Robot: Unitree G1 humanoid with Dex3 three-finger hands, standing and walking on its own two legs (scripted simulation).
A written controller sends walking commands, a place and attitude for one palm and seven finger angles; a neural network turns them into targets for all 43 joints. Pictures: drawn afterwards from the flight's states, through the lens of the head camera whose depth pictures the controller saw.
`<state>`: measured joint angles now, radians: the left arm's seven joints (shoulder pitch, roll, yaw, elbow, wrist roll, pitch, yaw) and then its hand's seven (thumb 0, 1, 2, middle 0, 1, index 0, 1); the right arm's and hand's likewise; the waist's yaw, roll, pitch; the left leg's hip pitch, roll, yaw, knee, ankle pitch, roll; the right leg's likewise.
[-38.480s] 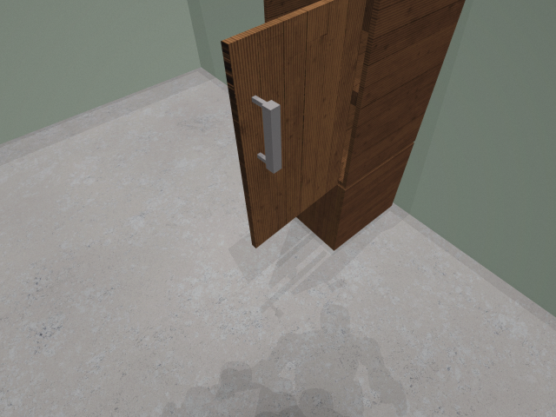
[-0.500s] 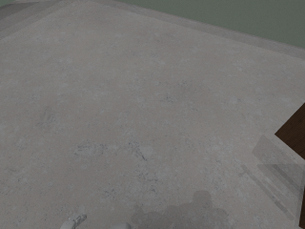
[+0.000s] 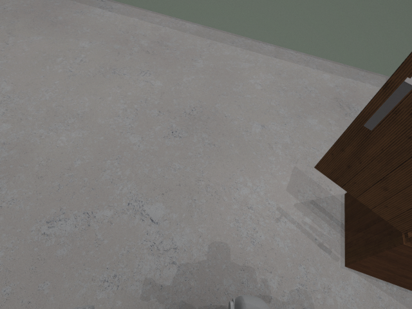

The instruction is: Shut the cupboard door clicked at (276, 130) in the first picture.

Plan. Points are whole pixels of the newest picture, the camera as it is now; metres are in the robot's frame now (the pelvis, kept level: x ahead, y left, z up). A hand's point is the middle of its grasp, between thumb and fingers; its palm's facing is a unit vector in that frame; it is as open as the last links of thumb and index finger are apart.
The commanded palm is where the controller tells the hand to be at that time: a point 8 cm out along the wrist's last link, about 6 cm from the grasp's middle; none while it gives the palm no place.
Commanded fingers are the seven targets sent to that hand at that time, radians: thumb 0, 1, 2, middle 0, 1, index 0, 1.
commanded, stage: turn to face it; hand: left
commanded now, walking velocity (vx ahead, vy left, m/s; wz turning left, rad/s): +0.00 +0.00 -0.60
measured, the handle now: (390, 102) +0.64 -0.44 +0.05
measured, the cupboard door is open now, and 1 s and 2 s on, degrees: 64 64 64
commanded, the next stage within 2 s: take the last steps up to it in 1.04 s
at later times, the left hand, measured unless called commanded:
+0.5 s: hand (151, 293) +0.16 +0.12 -0.16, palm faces -0.29 -0.93 -0.25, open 7.4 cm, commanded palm none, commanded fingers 0.00 0.90 0.90 -0.20 -0.30 -0.20 -0.30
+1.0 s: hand (150, 257) +0.23 +0.14 -0.17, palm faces -0.50 -0.84 -0.22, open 7.4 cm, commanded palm none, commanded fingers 0.00 0.90 0.90 -0.20 -0.30 -0.20 -0.30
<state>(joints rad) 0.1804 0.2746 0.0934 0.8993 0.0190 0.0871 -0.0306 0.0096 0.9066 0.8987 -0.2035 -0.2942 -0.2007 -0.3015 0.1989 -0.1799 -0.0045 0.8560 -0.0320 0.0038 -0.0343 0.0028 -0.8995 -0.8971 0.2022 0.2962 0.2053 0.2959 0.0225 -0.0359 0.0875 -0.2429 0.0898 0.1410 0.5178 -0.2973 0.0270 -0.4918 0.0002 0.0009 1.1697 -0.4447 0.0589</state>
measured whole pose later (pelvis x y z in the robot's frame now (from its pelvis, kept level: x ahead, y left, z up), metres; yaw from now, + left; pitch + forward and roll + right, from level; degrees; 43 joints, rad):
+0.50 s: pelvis +0.01 -0.04 +0.00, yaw -17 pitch +2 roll +1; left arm 0.17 0.21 0.04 0.88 0.01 0.03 -0.01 0.01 0.90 0.90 -0.21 -0.29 -0.20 -0.30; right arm 0.19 -0.26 -0.06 0.90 -0.02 0.06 -0.01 0.01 -0.90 -0.90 0.20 0.30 0.20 0.30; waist -0.02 0.02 0.08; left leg -0.51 0.09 0.01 1.07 -0.38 -0.09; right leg -0.27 0.03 0.02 0.49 -0.25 -0.04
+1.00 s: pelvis +0.05 +0.00 +0.00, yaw -33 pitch +1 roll -3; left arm 0.17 0.27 0.08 0.91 0.02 0.08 -0.03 0.01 0.91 0.90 -0.20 -0.29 -0.20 -0.30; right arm 0.23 -0.19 -0.02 0.89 -0.03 0.01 -0.03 0.00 -0.90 -0.90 0.20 0.30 0.21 0.30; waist 0.00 0.00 0.08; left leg -0.23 0.11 0.17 0.49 -0.28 0.01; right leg -0.42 -0.03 -0.02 0.96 -0.44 0.05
